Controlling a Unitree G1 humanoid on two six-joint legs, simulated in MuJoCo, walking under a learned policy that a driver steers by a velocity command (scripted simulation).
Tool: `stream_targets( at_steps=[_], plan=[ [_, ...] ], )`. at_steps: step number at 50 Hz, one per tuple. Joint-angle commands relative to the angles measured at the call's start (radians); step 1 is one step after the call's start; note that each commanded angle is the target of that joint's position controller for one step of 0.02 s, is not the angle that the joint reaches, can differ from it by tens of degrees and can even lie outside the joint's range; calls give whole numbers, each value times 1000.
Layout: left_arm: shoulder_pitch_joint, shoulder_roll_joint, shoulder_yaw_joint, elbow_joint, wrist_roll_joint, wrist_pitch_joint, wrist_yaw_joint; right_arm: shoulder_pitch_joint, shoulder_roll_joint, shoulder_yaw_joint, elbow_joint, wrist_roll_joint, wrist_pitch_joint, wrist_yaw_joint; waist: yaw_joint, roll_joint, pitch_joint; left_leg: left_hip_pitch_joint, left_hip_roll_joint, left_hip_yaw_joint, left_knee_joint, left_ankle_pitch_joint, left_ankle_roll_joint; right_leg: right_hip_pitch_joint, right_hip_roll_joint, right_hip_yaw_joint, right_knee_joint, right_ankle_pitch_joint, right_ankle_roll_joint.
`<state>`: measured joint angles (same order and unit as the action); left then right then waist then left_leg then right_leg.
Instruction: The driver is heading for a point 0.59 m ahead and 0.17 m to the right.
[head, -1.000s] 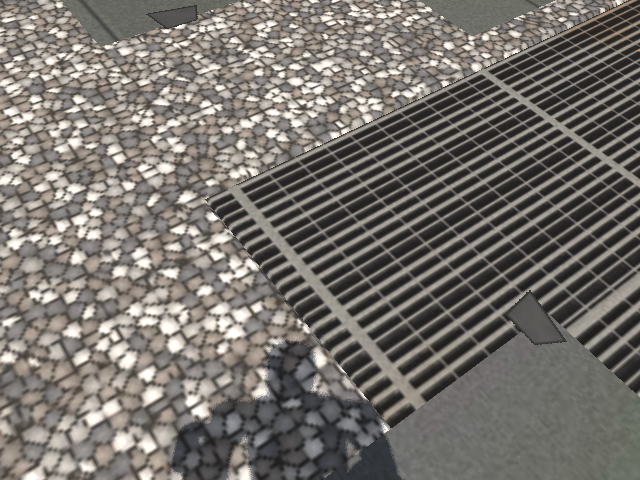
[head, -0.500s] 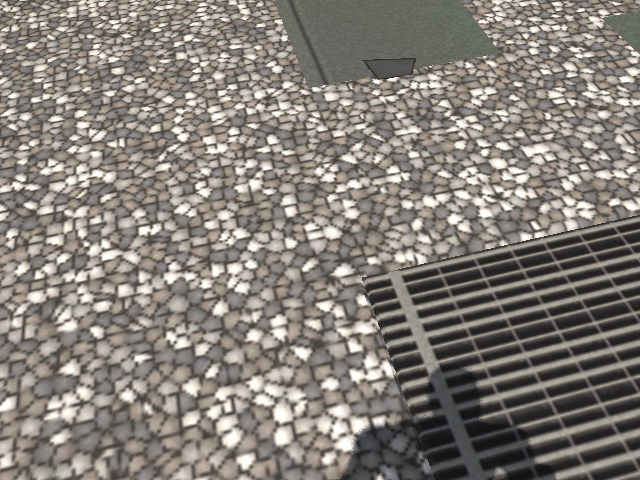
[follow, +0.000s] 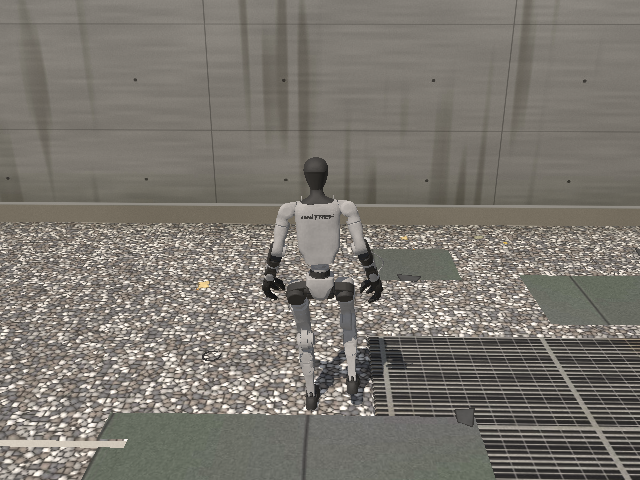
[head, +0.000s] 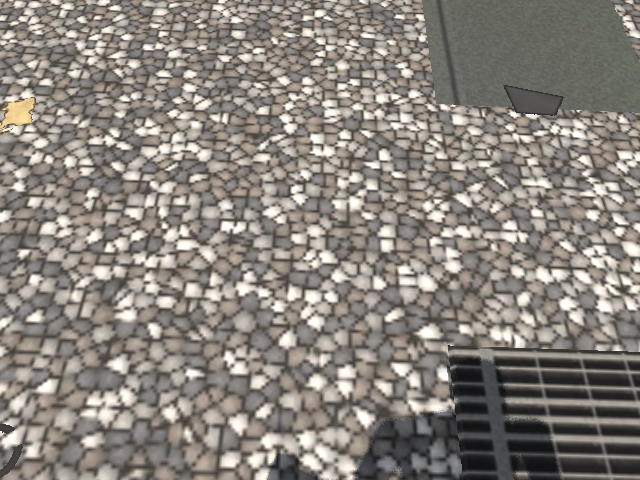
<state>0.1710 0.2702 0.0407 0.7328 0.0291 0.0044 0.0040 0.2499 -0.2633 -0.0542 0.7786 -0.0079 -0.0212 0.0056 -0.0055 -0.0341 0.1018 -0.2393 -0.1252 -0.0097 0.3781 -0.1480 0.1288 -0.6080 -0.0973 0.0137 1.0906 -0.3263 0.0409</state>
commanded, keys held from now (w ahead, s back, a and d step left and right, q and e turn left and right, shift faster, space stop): no key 1.00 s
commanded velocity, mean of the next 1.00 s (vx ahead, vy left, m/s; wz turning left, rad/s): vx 0.04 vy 0.00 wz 0.08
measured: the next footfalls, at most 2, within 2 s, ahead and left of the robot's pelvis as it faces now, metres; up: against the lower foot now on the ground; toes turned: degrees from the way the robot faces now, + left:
right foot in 0.30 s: +0.15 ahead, -0.14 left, +0.00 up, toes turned +2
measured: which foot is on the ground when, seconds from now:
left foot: down 0.00-1.00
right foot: up 0.00-0.28, down 0.30-1.00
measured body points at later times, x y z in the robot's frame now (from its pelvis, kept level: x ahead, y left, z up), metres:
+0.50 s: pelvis +0.09 -0.04 +0.00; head +0.10 -0.05 +0.45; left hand +0.18 +0.21 -0.12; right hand +0.16 -0.29 -0.15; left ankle +0.03 +0.05 -0.74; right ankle +0.11 -0.14 -0.74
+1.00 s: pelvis +0.08 -0.05 +0.00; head +0.09 -0.05 +0.45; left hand +0.10 +0.19 -0.15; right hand +0.09 -0.29 -0.16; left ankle +0.03 +0.05 -0.74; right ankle +0.11 -0.14 -0.74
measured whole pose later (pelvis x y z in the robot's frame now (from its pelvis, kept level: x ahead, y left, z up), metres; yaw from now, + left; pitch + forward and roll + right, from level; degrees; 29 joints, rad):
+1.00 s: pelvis +0.08 -0.05 +0.00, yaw +2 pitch -2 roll +0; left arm 0.25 0.20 -0.01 1.07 0.01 0.00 0.03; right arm 0.26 -0.19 0.02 1.15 -0.01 0.00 -0.04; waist 0.01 0.00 0.04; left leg -0.05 -0.05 -0.05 0.34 -0.26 0.04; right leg -0.17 0.04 -0.03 0.37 -0.17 -0.05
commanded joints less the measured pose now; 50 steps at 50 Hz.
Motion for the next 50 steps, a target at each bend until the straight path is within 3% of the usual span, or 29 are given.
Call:
stream_targets(
  at_steps=[1,4,10,13,14,15,16,17,18,19,21,23,28,39,50],
  plan=[
    [136,68,20,-4,0,17,2,33,-125,-25,-45,-1,-18,-6,32,88,-183,96,266,-142,-62,784,96,81,15,-20,-52,83,-4],
    [73,69,18,-13,-3,23,4,67,-118,-18,-24,-4,-13,-12,6,105,-166,148,274,-155,-63,722,72,61,18,-11,-148,119,-13],
    [27,56,10,-9,-13,21,17,89,-103,-2,10,-19,-5,-21,-20,119,-128,187,301,-180,-13,721,84,154,59,-16,-334,49,-42],
    [55,41,4,9,-20,12,29,63,-98,7,24,-14,1,-27,-5,118,-110,161,298,-207,39,674,68,287,85,-28,-526,30,-67],
    [91,29,0,24,-19,4,34,40,-93,11,26,-3,2,-32,24,98,-111,127,282,-209,64,595,38,387,77,-20,-667,140,-76],
    [129,49,1,38,-10,-9,40,41,-75,20,24,3,-4,-35,34,53,-139,62,252,-209,80,438,-10,531,3,54,-760,371,-84],
    [148,123,9,35,-1,-21,44,111,-45,27,21,-4,-8,-36,-16,-63,-180,3,180,-164,131,120,-43,640,-160,200,-720,723,-121],
    [88,126,7,34,-24,-15,38,173,-35,25,65,5,11,-39,-39,-150,-183,29,88,-97,129,-191,-60,564,-231,247,-679,900,-252],
    [63,78,-7,29,-25,-14,28,141,-59,25,78,-7,25,-43,-26,-131,-173,71,93,-84,116,-231,-66,506,-226,260,-707,835,-267],
    [32,61,-16,29,-20,-14,21,112,-57,25,84,-9,32,-40,-32,-119,-151,118,99,-92,60,-176,-65,452,-175,221,-725,704,-227],
    [17,67,-17,38,-16,-9,22,61,-72,24,96,-9,37,-29,-19,-84,-95,140,131,-130,-25,-22,-66,400,-66,142,-749,410,-136],
    [54,82,-11,67,-25,-10,26,60,-77,24,129,-2,29,-30,0,-25,-84,126,160,-141,-39,78,-69,454,-21,99,-741,379,-108],
    [67,72,-11,121,-24,-16,26,45,-62,30,196,1,20,-45,9,25,-100,130,172,-139,-72,98,-74,519,-25,95,-728,439,-118],
    [77,56,-22,236,-20,-10,27,42,-49,44,308,1,24,-51,11,32,-61,125,187,-138,-92,60,-68,492,-8,95,-765,328,-112],
    [113,27,-36,323,-21,-6,29,68,-17,64,371,0,18,-53,14,34,-33,93,191,-135,-98,17,-64,472,4,98,-779,239,-106]
  ],
)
